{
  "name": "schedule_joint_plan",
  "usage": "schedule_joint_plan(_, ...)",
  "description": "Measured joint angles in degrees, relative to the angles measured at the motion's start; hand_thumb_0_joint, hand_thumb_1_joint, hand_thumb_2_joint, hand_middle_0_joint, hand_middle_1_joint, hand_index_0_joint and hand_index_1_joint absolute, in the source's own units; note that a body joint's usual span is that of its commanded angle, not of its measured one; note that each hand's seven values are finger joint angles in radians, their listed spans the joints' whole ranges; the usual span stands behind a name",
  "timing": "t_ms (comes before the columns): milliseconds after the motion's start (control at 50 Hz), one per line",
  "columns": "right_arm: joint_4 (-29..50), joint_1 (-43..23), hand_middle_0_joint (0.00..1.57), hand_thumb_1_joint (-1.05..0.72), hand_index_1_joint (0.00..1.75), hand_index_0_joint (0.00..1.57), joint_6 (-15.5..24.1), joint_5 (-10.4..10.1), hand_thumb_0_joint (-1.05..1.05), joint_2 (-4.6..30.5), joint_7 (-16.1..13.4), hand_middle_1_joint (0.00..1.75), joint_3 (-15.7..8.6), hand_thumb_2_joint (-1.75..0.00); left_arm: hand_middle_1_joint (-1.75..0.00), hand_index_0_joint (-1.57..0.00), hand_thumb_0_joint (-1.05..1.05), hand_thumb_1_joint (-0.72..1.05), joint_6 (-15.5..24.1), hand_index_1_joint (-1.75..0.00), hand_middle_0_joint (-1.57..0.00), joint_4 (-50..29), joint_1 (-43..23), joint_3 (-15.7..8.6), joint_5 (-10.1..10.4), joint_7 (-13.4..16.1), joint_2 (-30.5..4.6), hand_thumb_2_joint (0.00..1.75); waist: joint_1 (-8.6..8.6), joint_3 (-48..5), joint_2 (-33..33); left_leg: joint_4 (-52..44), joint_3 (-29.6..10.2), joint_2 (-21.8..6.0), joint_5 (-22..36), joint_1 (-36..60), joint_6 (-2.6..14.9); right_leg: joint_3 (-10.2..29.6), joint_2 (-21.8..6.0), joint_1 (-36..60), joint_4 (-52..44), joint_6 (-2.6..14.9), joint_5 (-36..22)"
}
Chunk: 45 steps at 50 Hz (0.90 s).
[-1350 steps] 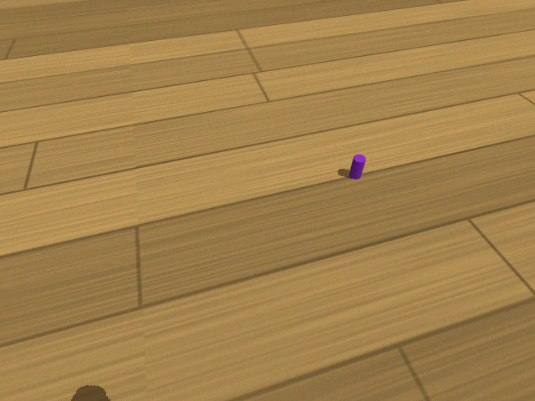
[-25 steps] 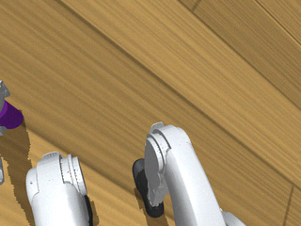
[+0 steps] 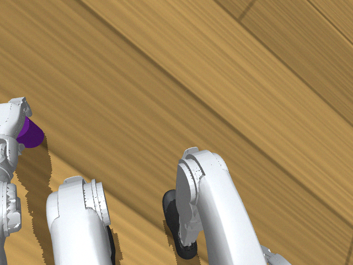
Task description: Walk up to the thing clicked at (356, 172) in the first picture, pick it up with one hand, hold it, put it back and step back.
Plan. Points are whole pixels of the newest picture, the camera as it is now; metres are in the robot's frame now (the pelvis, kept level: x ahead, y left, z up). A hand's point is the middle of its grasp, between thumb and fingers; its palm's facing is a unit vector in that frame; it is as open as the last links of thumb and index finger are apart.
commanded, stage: settle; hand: left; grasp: from above
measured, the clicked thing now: (22, 131) +0.45 +0.28 -0.25
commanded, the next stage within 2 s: lift in 0.54 s
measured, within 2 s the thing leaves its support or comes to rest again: leaves its support in 0.18 s
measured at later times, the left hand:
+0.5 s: hand out of the picture +0.42 +0.29 -0.12, palm faces -0.47 -0.08 -0.88, open 9.1 cm
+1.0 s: hand out of the picture +0.40 +0.29 -0.05, palm faces -0.48 -0.10 -0.87, open 9.1 cm
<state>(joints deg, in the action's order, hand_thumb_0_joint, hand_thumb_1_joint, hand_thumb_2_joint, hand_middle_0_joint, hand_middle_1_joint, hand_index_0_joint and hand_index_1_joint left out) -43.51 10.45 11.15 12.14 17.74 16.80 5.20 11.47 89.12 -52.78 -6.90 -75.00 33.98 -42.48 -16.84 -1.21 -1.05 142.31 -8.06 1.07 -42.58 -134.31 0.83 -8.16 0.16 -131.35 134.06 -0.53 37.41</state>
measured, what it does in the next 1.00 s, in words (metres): rises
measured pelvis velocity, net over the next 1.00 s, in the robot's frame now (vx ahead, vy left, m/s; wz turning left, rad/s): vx -0.01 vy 0.00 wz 0.09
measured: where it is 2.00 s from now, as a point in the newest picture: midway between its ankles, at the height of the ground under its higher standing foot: (146, 253)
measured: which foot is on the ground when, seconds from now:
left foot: down 0.00-1.00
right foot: down 0.00-1.00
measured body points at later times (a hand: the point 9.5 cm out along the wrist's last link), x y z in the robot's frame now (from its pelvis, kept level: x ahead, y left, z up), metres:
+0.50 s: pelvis +0.00 +0.00 +0.06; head +0.23 +0.06 +0.44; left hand +0.44 +0.29 -0.07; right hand +0.08 -0.28 -0.06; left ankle +0.06 +0.12 -0.28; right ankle +0.11 -0.11 -0.28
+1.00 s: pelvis -0.01 +0.00 +0.11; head +0.21 +0.06 +0.50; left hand +0.42 +0.29 +0.00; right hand +0.08 -0.27 -0.01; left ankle +0.06 +0.12 -0.28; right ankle +0.11 -0.11 -0.28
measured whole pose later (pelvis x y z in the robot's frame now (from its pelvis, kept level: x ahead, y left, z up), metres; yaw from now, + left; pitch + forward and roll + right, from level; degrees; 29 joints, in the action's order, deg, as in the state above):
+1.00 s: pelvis -0.01 +0.00 +0.11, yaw +5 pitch +37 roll -6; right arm -39.7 12.4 1.3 2.0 15.5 5.9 -0.8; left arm 5.7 62.1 -40.9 0.7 -64.2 13.4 -32.6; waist -10.4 -9.4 2.7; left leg 121.0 -3.5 1.4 -39.4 -118.7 1.4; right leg -3.7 -0.5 -117.0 116.2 -0.8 36.3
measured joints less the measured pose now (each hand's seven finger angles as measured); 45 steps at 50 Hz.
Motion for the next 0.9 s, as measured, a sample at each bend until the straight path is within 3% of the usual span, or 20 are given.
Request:
schedule_joint_plan(120,-0.6,-0.5,0.2,-0.94,0.3,0.2,-1.9,-2.7,0.0,-0.6,-0.5,0.3,-2.8,-0.91,-0.93,-0.57,0.01,0.02,-2.9,-0.89,-0.66,-6.8,2.5,1.5,2.7,-2.2,4.1,0.82,1.73,-2.6,0.9,-3.0,1.5,-0.1,-0.2,1.4,0.03,1.4,-0.1,0.7,-1.8,0.19,0.7)
schedule_joint_plan(300,0.5,-2.1,0.2,-0.94,0.3,0.2,-4.0,-5.1,0.0,-0.7,-3.0,0.3,-4.5,-0.91,-0.83,-0.62,0.02,0.04,-4.9,-0.8,-0.72,-10.4,2.3,4.3,6.0,-9.2,7.2,0.74,3.81,-4.1,2.3,-8.4,3.0,0.0,0.5,5.2,0.0,2.8,-0.3,3.8,-5.9,0.42,0.6)
schedule_joint_plan(480,1.5,-1.7,0.2,-0.94,0.3,0.2,-5.7,-6.1,0.0,-0.7,-6.2,0.3,-4.9,-0.91,-0.73,-0.69,0.02,0.05,-2.9,-0.74,-0.8,-12.6,2.6,5.6,6.1,-13.1,7.5,0.65,4.77,-4.6,2.3,-11.9,3.5,0.2,1.8,7.7,-0.15,3.4,-0.5,6.2,-8.8,0.58,-0.2)
schedule_joint_plan(680,1.3,-0.3,0.2,-0.94,0.3,0.2,-6.8,-6.9,0.0,-1.1,-8.7,0.3,-5.4,-0.91,-0.68,-0.73,0.03,0.05,-3.4,-0.69,-0.84,-14.5,3.2,6.0,5.5,-12.7,8.0,0.61,4.97,-5.9,2.4,-13.9,4.1,0.3,2.4,8.8,0.16,3.9,-0.6,7.4,-10.6,0.24,-0.6)
schedule_joint_plan(760,1.4,0.1,0.2,-0.94,0.3,0.2,-7.3,-7.4,0.0,-1.5,-9.3,0.3,-5.4,-0.91,-0.68,-0.73,0.02,0.06,-4.6,-0.67,-0.84,-15.4,3.7,6.2,6.5,-13.7,8.3,0.6,4.96,-6.2,2.8,-15.0,4.2,0.3,2.6,9.7,0.34,4.1,-0.6,8.3,-11.7,0.05,-0.8)
schedule_joint_plan(900,2.7,1.3,0.2,-0.94,0.3,0.2,-8.9,-9.0,0.0,-2.1,-10.2,0.3,-5.7,-0.91,-0.68,-0.73,0.02,0.05,-5.9,-0.67,-0.84,-21.2,7.5,6.9,9.4,-18.5,9.2,0.62,5.55,-7.3,3.5,-18.1,4.4,0.3,2.9,12.5,0.57,4.3,-0.5,11.3,-14.8,-0.23,-1.0)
